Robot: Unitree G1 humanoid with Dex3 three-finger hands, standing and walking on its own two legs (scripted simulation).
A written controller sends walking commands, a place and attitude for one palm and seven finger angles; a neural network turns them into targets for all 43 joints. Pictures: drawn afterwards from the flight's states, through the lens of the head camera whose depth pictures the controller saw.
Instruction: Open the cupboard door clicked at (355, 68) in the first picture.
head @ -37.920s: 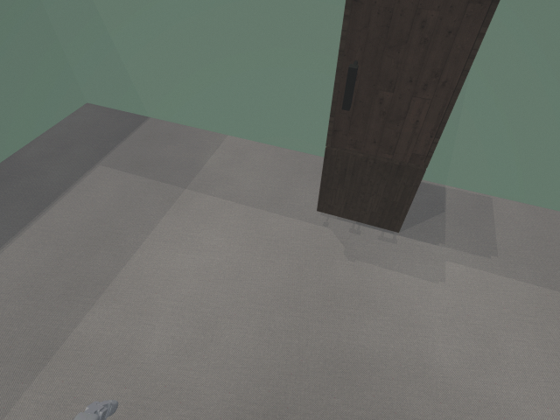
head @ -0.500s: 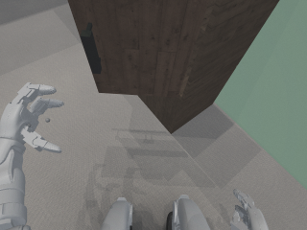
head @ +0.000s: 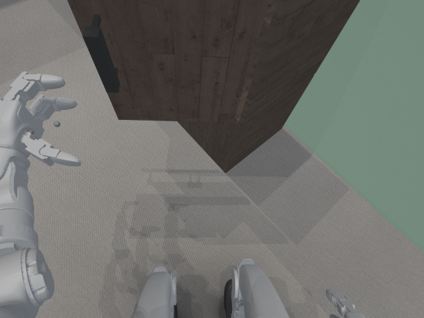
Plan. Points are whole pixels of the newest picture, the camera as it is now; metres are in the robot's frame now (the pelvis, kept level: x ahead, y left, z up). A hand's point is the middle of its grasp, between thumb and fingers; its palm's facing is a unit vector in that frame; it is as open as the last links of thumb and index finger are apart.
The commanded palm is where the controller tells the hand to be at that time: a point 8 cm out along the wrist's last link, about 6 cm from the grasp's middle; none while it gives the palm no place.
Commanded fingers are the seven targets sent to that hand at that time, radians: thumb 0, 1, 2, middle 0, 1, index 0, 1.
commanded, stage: move the hooked fingers beside the handle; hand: left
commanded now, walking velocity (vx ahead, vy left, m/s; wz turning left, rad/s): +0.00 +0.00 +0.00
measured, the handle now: (105, 55) +0.62 +0.22 +0.04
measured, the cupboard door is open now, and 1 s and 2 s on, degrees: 51 50 50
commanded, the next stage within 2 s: slide the fingers in behind the handle in 1.56 s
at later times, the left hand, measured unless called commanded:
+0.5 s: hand (67, 84) +0.53 +0.27 +0.05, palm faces -0.01 -1.00 -0.02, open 14.0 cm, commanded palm +0.52 +0.31 +0.04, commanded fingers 0.00 -0.50 0.30 -0.30 -1.20 -0.30 -1.20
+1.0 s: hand (72, 68) +0.58 +0.28 +0.04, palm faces -0.01 -1.00 -0.01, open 14.0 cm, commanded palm +0.56 +0.29 +0.04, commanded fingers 0.00 -0.50 0.30 -0.30 -1.20 -0.30 -1.20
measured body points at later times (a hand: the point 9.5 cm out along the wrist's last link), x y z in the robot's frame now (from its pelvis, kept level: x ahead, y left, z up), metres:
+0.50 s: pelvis -0.01 +0.00 -0.02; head +0.18 +0.04 +0.39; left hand +0.52 +0.32 +0.05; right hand +0.01 -0.27 -0.12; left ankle +0.01 +0.11 -0.63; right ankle +0.05 -0.13 -0.63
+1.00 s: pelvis +0.01 +0.02 -0.02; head +0.23 +0.06 +0.37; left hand +0.57 +0.33 +0.04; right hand -0.03 -0.23 -0.10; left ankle +0.01 +0.11 -0.63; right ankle +0.05 -0.13 -0.63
